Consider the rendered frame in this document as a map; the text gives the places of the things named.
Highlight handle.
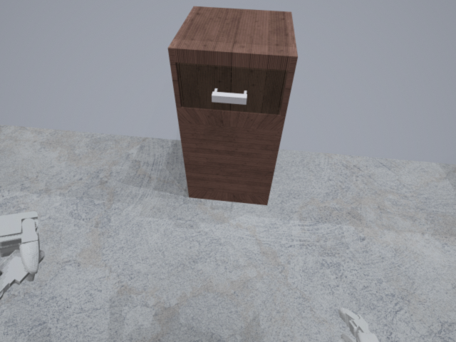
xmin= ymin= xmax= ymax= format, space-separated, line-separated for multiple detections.
xmin=212 ymin=88 xmax=247 ymax=105

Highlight drawer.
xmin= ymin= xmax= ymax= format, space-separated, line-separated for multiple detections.
xmin=177 ymin=63 xmax=287 ymax=115

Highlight robot left hand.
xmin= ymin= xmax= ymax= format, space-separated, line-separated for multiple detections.
xmin=0 ymin=211 xmax=45 ymax=299

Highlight cabinet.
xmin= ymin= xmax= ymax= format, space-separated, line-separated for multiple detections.
xmin=168 ymin=6 xmax=298 ymax=205

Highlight robot right hand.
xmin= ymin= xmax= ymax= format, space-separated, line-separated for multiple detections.
xmin=338 ymin=307 xmax=380 ymax=342

